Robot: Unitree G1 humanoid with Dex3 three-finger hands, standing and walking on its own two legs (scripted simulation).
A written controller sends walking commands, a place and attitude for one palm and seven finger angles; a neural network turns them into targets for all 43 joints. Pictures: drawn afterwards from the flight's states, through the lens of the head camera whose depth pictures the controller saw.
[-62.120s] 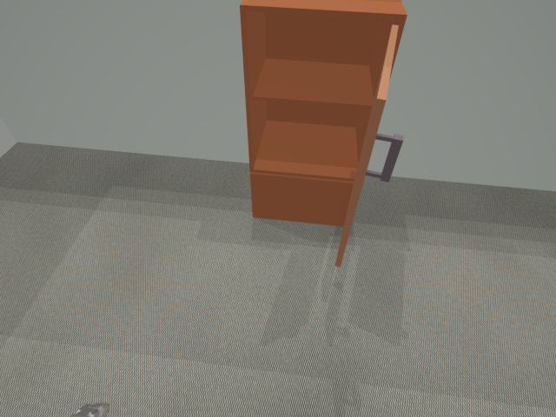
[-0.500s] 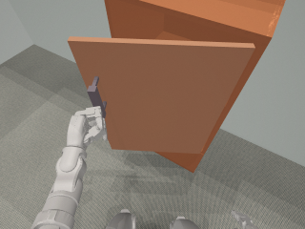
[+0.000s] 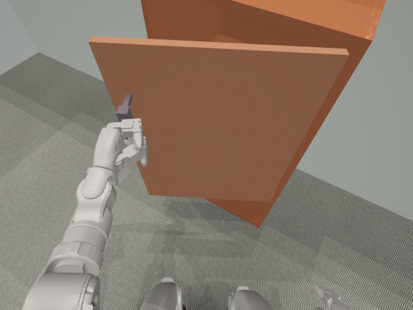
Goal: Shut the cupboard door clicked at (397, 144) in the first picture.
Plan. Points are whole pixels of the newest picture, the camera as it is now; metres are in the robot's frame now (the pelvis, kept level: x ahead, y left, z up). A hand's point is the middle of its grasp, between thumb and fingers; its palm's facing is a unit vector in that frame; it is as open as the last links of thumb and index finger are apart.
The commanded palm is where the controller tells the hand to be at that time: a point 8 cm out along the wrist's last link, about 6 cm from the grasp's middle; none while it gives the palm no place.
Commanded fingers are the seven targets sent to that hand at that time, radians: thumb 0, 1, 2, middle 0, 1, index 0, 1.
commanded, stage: push the door shut along its arc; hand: left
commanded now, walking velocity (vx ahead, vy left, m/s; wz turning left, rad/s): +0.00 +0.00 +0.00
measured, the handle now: (132, 123) +0.48 +0.16 +0.05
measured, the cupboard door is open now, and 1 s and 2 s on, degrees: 27 10 0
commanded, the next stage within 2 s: pull the fist back off the door in 1.52 s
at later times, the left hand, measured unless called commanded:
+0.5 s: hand (158, 124) +0.48 +0.11 +0.06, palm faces -0.26 -0.97 -0.04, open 3.1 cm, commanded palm +0.48 +0.15 +0.06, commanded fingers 0.00 0.90 0.90 -1.30 -1.50 -1.30 -1.50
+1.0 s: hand (176, 105) +0.54 +0.07 +0.06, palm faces -0.37 -0.93 -0.02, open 3.1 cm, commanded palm +0.54 +0.11 +0.06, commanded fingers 0.00 0.90 0.90 -1.30 -1.50 -1.30 -1.50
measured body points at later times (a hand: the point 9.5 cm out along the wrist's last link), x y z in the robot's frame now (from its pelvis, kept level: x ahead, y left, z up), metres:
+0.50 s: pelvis -0.01 +0.01 -0.02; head +0.10 +0.02 +0.42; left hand +0.49 +0.16 +0.06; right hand +0.02 -0.26 -0.13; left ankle +0.06 +0.10 -0.66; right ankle +0.01 -0.09 -0.66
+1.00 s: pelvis +0.00 +0.01 -0.03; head +0.15 +0.02 +0.39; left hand +0.55 +0.12 +0.06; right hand -0.01 -0.26 -0.14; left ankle +0.06 +0.10 -0.66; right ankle +0.01 -0.09 -0.66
